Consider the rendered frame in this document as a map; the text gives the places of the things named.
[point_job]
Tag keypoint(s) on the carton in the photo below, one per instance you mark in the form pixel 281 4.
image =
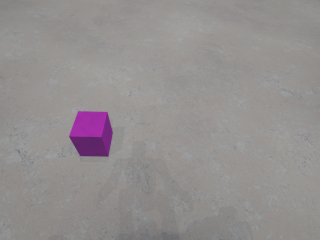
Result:
pixel 92 133

